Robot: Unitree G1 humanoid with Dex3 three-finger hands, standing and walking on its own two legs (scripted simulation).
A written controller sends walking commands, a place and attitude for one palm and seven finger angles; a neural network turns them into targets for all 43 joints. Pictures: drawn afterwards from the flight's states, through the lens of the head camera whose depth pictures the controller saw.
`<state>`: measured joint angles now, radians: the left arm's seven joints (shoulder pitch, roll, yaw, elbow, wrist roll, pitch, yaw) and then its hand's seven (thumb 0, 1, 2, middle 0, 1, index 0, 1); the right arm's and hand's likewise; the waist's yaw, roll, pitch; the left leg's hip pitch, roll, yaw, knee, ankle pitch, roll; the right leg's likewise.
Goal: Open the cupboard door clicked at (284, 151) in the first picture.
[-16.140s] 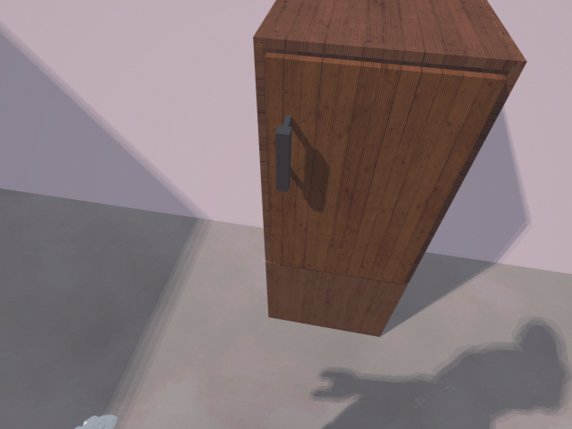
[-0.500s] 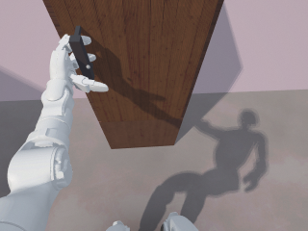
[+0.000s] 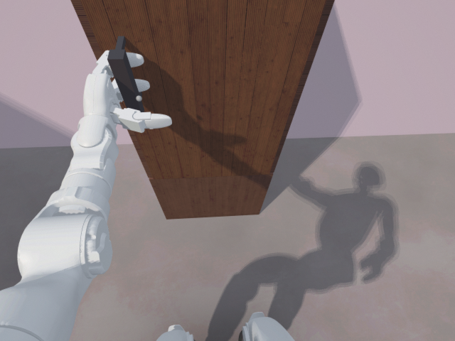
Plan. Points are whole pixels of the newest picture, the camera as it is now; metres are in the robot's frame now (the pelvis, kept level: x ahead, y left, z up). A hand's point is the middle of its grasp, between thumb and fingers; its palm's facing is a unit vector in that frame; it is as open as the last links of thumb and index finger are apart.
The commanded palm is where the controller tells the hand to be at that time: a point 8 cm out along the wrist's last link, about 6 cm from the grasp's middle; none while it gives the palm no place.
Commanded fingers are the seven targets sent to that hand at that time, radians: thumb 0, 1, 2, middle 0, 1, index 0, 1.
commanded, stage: close the thumb around the handle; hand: left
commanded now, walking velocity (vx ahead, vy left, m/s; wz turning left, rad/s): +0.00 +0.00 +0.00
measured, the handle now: (129, 79) +0.57 +0.13 +0.11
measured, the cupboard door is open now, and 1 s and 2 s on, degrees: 0 11 38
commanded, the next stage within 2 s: pull the door open along its arc in 0.50 s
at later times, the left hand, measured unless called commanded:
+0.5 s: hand (139, 97) +0.52 +0.10 +0.11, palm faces -0.04 -1.00 -0.02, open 5.8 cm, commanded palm +0.49 +0.16 +0.11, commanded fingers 0.00 0.90 0.90 -0.40 -1.35 -0.40 -1.35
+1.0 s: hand (144, 125) +0.45 +0.09 +0.11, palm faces -0.07 -1.00 +0.00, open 6.0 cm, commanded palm +0.40 +0.15 +0.11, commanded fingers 0.00 0.90 0.90 -0.40 -1.35 -0.40 -1.35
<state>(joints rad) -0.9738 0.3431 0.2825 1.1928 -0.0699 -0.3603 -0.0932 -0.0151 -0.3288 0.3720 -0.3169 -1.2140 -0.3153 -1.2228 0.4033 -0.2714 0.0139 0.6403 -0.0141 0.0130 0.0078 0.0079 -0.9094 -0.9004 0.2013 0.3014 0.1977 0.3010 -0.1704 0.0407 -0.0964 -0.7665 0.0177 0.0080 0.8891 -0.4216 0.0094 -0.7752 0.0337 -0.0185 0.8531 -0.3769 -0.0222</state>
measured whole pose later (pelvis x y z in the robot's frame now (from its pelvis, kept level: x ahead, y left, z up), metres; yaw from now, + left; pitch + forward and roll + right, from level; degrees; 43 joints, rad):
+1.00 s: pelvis +0.02 -0.01 +0.01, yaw -1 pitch +13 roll +0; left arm -0.55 0.20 0.21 0.74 -0.14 -0.31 -0.09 0.01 0.68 0.73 -0.38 -1.35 -0.35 -1.35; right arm 0.40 -0.25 -0.01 0.58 0.01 0.04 0.02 0.01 -0.91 -0.90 0.20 0.30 0.20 0.30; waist -0.11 0.05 -0.13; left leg -0.61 0.03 0.04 0.79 -0.42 0.00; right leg -0.64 0.05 0.01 0.78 -0.37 -0.03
